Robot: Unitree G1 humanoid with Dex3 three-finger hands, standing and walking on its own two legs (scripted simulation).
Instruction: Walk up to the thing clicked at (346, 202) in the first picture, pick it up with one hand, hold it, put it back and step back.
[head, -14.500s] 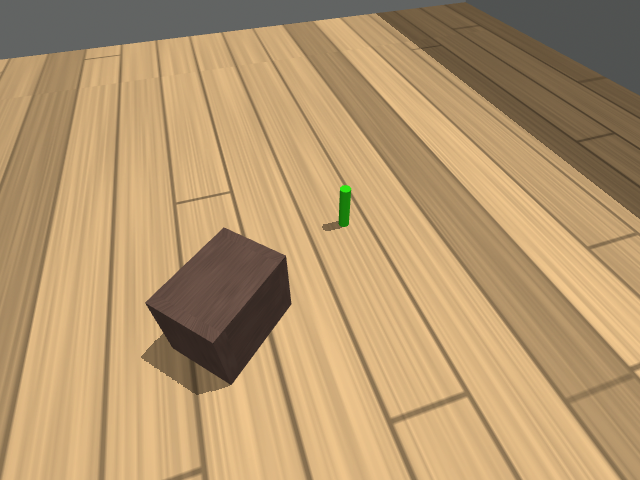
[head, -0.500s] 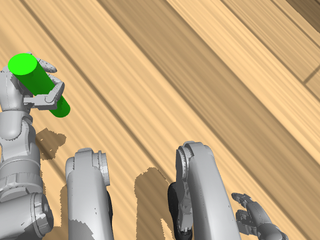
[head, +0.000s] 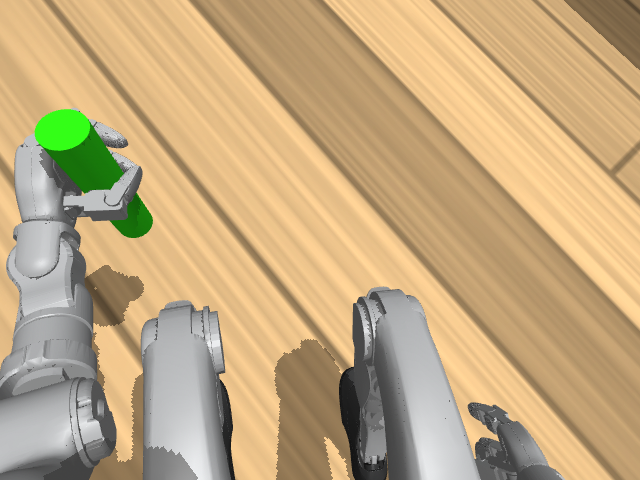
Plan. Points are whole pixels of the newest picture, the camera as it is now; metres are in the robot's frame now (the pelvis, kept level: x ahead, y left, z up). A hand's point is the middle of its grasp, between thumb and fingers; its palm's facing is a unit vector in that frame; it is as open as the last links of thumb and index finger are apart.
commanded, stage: lift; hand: left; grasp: from the side
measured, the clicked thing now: (106, 185) +0.46 +0.24 -0.05
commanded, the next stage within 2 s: none
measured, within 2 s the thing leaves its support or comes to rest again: neither
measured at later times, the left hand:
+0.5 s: hand (78, 175) +0.43 +0.23 +0.04, palm faces +0.06 -1.00 -0.05, open 6.6 cm
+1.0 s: hand out of the picture +0.39 +0.22 +0.22, palm faces +0.11 -0.99 -0.06, open 6.6 cm
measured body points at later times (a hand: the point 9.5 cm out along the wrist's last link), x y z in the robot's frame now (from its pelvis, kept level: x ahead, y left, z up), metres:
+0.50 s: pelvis +0.00 +0.00 +0.05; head +0.19 +0.04 +0.46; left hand +0.42 +0.29 +0.05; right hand +0.14 -0.26 -0.07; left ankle +0.09 +0.15 -0.34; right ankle +0.09 -0.12 -0.34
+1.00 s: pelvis +0.04 +0.01 +0.20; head +0.18 +0.03 +0.62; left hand +0.38 +0.28 +0.23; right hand +0.22 -0.23 +0.08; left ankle +0.09 +0.15 -0.34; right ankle +0.09 -0.12 -0.34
